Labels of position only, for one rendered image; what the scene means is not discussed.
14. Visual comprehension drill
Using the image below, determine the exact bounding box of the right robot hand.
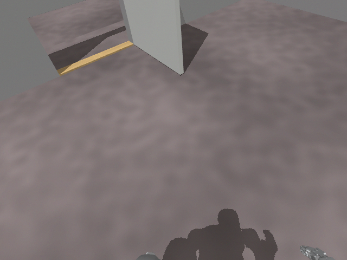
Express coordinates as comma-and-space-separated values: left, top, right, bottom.
300, 246, 335, 260

